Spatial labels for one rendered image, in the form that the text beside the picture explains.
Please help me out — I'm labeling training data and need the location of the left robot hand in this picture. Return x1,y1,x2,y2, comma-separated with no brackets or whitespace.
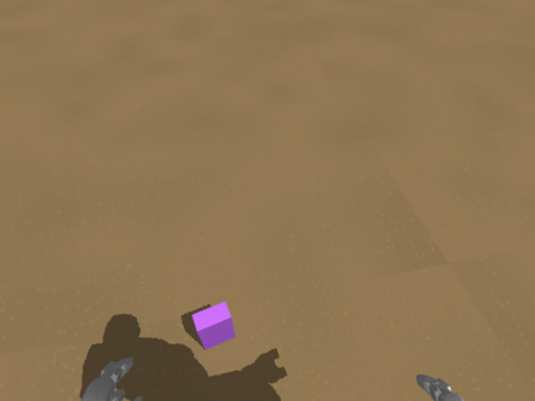
80,358,142,401

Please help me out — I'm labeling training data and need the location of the right robot hand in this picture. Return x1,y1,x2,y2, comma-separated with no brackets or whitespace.
416,374,464,401

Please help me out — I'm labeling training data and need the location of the carton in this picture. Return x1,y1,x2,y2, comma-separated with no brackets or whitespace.
192,302,235,350

